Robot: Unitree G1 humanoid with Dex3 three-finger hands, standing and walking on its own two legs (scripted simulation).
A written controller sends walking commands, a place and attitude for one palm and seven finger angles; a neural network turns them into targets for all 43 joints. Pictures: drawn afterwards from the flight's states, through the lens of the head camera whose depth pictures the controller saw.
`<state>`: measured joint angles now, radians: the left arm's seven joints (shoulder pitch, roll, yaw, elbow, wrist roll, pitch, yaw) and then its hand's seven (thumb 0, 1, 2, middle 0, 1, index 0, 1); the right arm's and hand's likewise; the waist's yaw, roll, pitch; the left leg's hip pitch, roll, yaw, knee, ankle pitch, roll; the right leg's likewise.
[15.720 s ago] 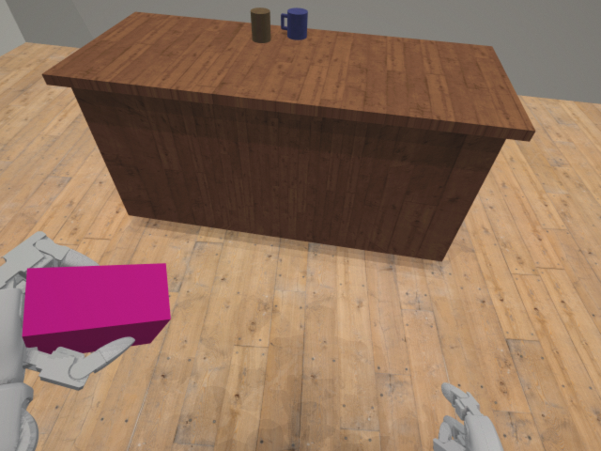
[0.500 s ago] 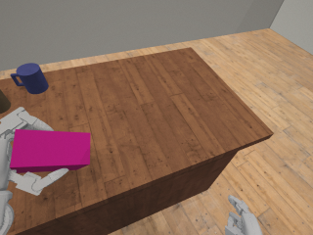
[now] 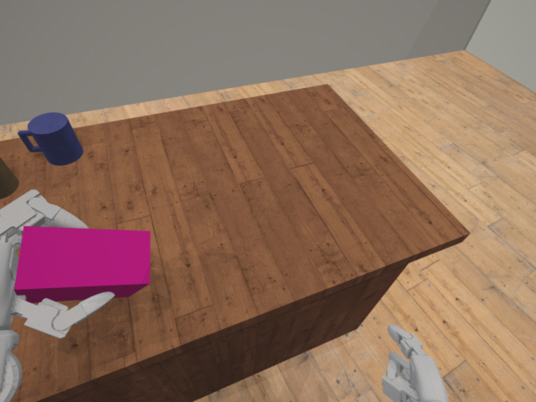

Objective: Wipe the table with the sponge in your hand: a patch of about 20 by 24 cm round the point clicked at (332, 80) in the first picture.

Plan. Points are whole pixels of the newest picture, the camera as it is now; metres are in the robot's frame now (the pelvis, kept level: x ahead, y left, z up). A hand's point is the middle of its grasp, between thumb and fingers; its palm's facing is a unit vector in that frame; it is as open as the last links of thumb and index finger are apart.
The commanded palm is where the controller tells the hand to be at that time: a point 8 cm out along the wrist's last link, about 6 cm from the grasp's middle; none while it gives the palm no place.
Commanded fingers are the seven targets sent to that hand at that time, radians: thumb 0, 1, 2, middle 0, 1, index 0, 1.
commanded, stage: shuffle to correct the standing spot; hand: left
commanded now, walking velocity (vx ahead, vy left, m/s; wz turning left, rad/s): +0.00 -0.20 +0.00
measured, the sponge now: (103, 267) +0.23 +0.22 +0.14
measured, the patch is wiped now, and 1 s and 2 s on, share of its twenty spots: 0.00 0.00 0.00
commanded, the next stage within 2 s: come to a stop and stand still in 0.46 s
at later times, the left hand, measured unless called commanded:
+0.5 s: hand (132, 271) +0.22 +0.17 +0.16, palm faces +0.30 -0.86 -0.42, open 10.0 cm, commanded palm +0.16 +0.21 +0.17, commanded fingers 0.00 0.10 1.30 -1.20 -1.60 -1.20 -1.60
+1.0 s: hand (214, 257) +0.24 +0.09 +0.16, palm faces +0.26 -0.85 -0.47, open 10.0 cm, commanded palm +0.18 +0.14 +0.17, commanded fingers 0.00 0.10 1.30 -1.20 -1.60 -1.20 -1.60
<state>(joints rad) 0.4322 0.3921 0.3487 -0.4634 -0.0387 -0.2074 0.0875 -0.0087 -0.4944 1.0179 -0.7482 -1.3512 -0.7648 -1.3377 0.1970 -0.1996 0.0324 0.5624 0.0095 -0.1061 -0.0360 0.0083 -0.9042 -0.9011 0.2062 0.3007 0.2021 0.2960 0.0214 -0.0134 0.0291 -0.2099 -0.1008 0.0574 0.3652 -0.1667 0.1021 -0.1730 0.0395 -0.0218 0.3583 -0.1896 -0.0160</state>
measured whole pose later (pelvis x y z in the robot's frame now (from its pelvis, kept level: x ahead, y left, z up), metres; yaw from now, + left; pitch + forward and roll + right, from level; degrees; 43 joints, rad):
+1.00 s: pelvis +0.01 -0.13 +0.00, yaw -3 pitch +1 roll +2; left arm 0.48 0.40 0.35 -0.46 -0.07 -0.16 0.11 -0.01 -0.49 1.02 -0.75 -1.35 -0.77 -1.33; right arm 0.14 -0.23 0.00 0.54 0.05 -0.02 -0.03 0.01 -0.91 -0.90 0.20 0.30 0.20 0.30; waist -0.02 -0.01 0.05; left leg -0.24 0.02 0.04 0.44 -0.17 0.05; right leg -0.18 0.15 -0.05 0.36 -0.17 0.00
